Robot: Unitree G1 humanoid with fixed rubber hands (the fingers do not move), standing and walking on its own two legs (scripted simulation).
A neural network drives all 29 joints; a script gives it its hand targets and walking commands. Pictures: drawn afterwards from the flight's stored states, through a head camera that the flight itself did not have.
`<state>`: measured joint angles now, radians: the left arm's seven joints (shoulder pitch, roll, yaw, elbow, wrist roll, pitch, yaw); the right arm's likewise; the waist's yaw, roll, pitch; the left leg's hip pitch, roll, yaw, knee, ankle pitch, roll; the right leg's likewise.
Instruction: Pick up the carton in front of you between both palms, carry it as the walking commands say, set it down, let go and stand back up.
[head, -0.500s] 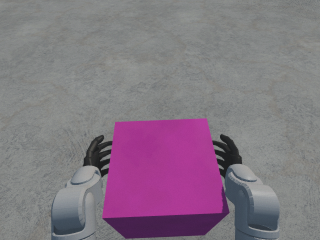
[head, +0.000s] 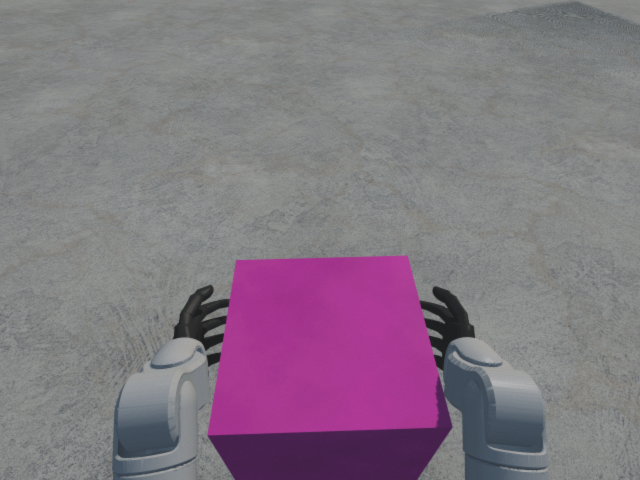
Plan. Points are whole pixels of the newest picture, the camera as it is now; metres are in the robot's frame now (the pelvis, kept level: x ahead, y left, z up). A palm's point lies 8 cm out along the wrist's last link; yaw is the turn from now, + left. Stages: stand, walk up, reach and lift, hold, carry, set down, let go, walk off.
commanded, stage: carry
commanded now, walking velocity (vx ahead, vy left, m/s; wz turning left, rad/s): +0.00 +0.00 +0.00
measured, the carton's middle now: (325, 382) +0.25 +0.00 +0.01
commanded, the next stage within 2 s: hold in 0.90 s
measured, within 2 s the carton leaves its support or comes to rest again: neither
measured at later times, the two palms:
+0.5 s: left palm (196, 374) +0.25 +0.15 +0.05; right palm (443, 373) +0.24 -0.15 +0.04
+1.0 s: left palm (192, 381) +0.24 +0.15 +0.05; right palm (443, 379) +0.24 -0.14 +0.04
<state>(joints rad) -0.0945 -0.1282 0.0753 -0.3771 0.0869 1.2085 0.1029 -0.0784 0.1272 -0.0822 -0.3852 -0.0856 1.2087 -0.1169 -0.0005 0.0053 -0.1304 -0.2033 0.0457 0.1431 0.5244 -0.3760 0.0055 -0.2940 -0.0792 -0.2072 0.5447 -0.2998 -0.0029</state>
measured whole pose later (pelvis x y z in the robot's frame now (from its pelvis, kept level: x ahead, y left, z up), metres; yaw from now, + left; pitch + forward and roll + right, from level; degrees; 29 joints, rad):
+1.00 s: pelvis -0.05 +0.00 +0.01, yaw +2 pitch -2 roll -1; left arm -0.22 -0.14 0.16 0.17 0.24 0.72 0.01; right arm -0.20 0.14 -0.17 0.14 -0.24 0.74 -0.02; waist -0.02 0.02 0.00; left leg -0.14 0.01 0.08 0.45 -0.25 0.02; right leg -0.20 -0.03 -0.09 0.42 -0.16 -0.01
